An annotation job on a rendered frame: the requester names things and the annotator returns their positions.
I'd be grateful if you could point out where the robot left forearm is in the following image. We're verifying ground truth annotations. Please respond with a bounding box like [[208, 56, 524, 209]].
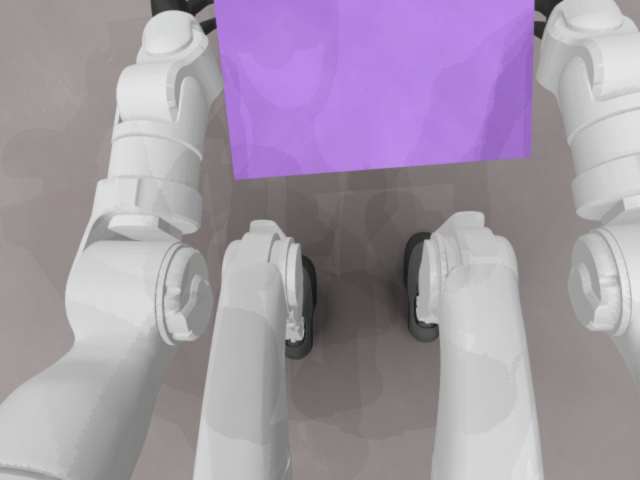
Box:
[[65, 10, 224, 328]]

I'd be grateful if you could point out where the robot left upper arm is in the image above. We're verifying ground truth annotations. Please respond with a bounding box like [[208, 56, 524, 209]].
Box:
[[0, 240, 213, 480]]

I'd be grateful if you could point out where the robot left hand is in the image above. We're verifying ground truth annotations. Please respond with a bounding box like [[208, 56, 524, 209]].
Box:
[[151, 0, 217, 35]]

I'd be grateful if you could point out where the robot right hand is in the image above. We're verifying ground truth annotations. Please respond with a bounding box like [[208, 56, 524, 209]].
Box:
[[534, 0, 563, 40]]

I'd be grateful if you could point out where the left robot thigh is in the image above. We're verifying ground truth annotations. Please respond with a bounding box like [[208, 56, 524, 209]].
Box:
[[193, 232, 303, 480]]

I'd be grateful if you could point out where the robot right forearm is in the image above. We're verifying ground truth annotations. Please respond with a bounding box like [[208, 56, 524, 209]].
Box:
[[536, 0, 640, 226]]

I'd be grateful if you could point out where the carton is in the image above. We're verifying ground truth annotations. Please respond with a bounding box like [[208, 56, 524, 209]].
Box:
[[214, 0, 535, 180]]

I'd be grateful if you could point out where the robot right upper arm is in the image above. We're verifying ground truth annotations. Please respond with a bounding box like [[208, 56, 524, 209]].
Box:
[[567, 223, 640, 400]]

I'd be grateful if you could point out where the robot left foot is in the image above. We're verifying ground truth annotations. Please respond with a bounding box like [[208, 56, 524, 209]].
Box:
[[285, 255, 317, 360]]

